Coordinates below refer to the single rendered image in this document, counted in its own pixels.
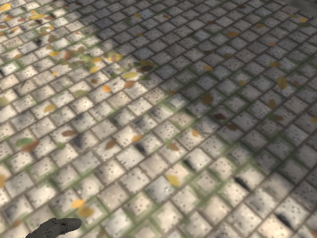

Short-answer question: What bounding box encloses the left robot hand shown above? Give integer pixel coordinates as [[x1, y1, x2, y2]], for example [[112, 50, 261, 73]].
[[26, 217, 82, 238]]

